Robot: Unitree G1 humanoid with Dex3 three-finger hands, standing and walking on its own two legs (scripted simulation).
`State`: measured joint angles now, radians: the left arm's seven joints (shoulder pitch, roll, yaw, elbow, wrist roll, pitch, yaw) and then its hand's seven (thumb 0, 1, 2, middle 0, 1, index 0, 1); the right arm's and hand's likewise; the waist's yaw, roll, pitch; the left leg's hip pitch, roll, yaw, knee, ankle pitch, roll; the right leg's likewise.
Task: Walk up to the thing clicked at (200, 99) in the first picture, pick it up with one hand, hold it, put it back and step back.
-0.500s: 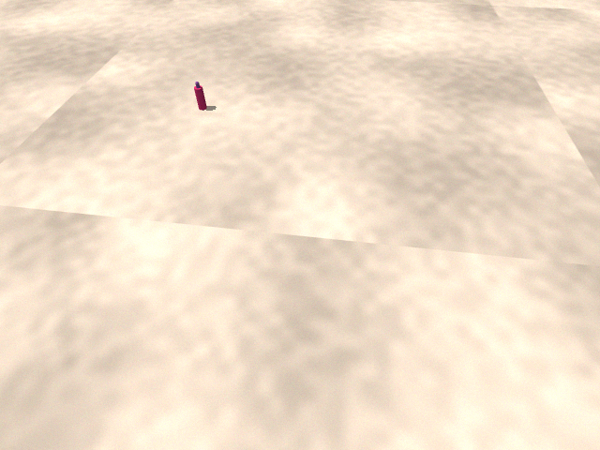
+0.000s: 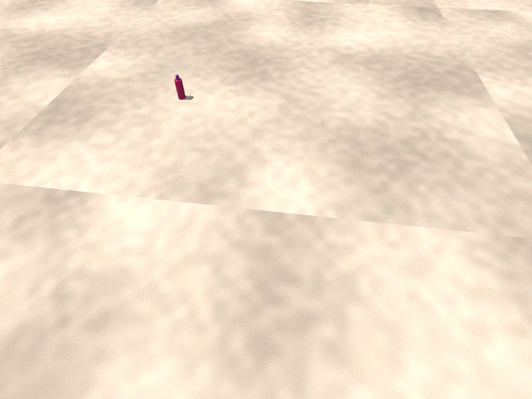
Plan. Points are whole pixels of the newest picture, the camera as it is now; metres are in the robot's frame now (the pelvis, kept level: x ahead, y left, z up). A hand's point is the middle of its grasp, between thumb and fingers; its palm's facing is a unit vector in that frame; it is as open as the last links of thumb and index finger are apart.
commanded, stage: stand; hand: left
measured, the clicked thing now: (179, 86) +2.16 +0.63 -0.69
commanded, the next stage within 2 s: walk up in 0.62 s
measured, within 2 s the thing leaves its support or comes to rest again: neither
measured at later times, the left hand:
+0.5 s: hand out of the picture +0.07 +0.26 -0.16, palm faces -0.02 -0.94 -0.34, open 7.4 cm
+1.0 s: hand out of the picture +0.09 +0.40 -0.17, palm faces +0.11 -0.90 -0.41, open 7.4 cm
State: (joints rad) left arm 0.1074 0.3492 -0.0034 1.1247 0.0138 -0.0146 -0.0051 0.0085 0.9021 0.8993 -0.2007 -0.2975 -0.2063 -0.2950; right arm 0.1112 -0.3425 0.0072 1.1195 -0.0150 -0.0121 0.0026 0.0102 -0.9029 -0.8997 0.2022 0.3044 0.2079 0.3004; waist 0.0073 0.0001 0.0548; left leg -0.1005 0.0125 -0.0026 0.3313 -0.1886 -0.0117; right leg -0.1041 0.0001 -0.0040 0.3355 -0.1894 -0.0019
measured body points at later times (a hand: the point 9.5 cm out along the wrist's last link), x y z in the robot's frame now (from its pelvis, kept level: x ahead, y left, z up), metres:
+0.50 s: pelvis +0.00 +0.00 +0.00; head +0.01 +0.00 +0.45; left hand +0.07 +0.30 -0.13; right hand +0.08 -0.29 -0.13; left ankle +0.00 +0.13 -0.75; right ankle +0.00 -0.12 -0.75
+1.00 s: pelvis +0.10 +0.08 -0.03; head +0.09 +0.10 +0.42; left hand +0.09 +0.44 -0.14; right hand +0.26 -0.26 -0.10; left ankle +0.15 +0.23 -0.75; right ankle +0.00 -0.11 -0.74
